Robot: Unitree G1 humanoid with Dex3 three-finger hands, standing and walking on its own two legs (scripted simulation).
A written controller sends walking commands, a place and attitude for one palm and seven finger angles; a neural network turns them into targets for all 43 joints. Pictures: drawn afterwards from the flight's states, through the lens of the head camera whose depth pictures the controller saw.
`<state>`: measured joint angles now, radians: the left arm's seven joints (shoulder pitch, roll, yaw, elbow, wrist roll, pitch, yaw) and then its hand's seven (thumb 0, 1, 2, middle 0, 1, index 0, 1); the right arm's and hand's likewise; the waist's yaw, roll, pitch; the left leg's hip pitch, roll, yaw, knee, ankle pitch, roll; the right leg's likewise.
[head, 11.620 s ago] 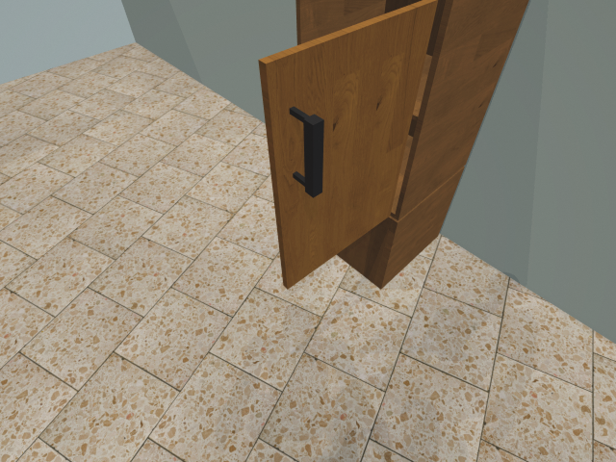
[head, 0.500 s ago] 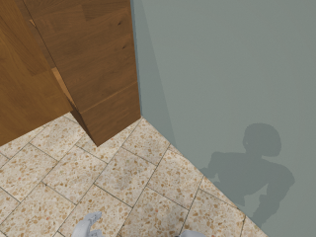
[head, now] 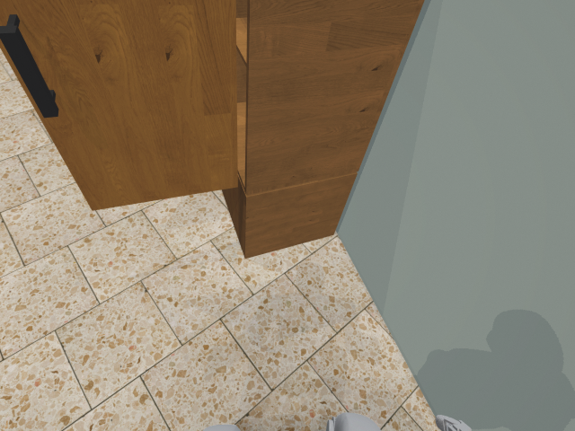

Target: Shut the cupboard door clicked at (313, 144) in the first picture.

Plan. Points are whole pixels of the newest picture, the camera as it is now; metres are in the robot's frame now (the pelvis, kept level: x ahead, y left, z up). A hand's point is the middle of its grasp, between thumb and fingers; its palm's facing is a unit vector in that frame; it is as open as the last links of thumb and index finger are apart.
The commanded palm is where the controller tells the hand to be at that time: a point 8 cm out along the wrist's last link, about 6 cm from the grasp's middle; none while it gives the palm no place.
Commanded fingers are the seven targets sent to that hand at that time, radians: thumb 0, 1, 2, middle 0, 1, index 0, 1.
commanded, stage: turn to face it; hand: left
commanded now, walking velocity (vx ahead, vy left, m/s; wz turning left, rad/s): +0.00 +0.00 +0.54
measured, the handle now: (33, 68) +0.62 +0.50 +0.09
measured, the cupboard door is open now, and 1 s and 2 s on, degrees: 87 87 87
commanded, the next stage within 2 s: take the last steps up to it in 0.52 s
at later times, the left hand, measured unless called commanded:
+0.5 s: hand out of the picture +0.07 +0.14 -0.15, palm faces +0.19 -0.95 -0.26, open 7.4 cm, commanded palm none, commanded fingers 0.00 0.90 0.90 -0.20 -0.30 -0.20 -0.30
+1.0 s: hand out of the picture -0.12 +0.13 -0.17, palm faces +0.45 -0.87 -0.20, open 7.4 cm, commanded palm none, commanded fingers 0.00 0.90 0.90 -0.20 -0.30 -0.20 -0.30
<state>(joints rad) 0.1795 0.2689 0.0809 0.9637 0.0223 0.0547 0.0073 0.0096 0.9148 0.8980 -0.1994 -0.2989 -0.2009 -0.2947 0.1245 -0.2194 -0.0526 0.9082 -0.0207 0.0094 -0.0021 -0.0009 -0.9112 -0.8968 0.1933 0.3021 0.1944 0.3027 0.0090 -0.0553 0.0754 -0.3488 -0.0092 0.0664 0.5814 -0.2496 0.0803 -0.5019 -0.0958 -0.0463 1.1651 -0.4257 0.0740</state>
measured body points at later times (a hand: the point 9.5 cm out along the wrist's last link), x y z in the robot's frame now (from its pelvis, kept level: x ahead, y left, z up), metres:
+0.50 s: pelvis +0.00 -0.06 +0.00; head +0.05 -0.08 +0.45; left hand +0.06 +0.19 -0.13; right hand +0.08 -0.30 -0.16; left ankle +0.02 +0.06 -0.71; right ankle +0.01 -0.17 -0.73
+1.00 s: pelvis +0.03 -0.01 +0.00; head +0.04 +0.01 +0.45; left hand -0.14 +0.18 -0.16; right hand +0.23 -0.19 -0.13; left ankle -0.02 +0.08 -0.73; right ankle +0.01 -0.17 -0.72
